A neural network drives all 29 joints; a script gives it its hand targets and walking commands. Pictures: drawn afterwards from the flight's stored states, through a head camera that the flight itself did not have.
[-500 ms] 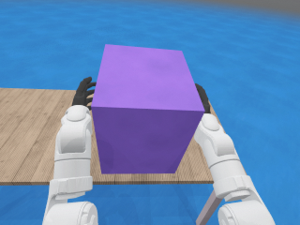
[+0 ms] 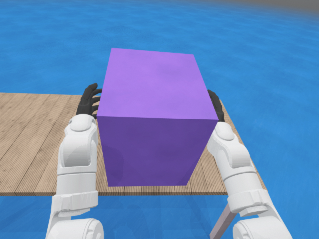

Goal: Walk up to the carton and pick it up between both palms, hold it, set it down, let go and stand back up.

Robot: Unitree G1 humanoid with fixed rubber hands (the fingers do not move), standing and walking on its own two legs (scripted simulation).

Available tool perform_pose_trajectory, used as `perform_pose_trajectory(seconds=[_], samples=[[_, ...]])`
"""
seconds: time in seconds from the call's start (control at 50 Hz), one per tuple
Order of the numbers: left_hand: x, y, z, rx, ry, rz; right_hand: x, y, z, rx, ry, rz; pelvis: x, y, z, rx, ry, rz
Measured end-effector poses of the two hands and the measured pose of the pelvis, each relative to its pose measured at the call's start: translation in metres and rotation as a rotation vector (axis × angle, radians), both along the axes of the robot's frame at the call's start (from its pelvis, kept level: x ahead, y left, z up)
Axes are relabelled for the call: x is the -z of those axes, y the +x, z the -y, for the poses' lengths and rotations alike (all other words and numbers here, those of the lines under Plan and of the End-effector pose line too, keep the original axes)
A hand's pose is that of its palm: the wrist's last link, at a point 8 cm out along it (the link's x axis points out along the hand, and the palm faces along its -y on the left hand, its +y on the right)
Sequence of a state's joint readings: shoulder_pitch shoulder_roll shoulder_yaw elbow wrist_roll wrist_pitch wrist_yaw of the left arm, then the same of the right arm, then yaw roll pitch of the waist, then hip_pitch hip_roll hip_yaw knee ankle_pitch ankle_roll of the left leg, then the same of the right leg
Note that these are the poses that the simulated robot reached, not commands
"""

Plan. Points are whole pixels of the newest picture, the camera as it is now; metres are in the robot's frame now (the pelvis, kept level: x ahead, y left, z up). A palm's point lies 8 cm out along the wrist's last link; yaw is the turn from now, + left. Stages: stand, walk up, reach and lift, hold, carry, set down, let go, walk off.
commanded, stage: hold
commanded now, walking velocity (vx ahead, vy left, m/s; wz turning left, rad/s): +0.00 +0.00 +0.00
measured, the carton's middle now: (150, 120) +0.39 +0.02 +0.15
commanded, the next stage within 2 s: none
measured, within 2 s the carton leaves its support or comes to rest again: neither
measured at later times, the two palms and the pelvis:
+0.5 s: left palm (85, 118) +0.34 +0.17 +0.19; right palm (214, 122) +0.35 -0.14 +0.18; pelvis -0.01 +0.00 +0.00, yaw +0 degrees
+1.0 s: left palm (85, 115) +0.35 +0.17 +0.19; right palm (213, 120) +0.35 -0.14 +0.18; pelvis +0.00 +0.00 +0.00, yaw +0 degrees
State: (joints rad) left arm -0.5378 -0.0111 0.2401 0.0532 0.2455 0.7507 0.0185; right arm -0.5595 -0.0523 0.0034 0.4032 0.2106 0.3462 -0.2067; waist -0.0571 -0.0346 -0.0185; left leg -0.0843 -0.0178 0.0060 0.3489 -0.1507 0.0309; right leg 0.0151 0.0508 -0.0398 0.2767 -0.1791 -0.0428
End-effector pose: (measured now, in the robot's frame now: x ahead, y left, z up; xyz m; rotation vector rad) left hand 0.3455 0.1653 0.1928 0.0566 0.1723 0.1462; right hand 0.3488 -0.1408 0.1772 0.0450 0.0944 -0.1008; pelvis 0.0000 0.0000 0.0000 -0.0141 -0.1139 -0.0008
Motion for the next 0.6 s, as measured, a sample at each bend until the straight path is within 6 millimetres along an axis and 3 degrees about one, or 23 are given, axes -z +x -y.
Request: perform_pose_trajectory(seconds=[0.22, 0.6], samples=[[-0.007, -0.001, 0.001, 0.002, -0.009, 0.003, -0.008, -0.002, 0.001, 0.001, -0.003, 0.001, 0.0, -0.004, 0.001, 0.001, 0.003, 0.017], [0.004, 0.003, -0.002, 0.002, -0.016, -0.026, 0.001, 0.002, -0.002, 0.005, 0.004, -0.028, 0.0, -0.011, 0.002, -0.006, 0.003, -0.006]])
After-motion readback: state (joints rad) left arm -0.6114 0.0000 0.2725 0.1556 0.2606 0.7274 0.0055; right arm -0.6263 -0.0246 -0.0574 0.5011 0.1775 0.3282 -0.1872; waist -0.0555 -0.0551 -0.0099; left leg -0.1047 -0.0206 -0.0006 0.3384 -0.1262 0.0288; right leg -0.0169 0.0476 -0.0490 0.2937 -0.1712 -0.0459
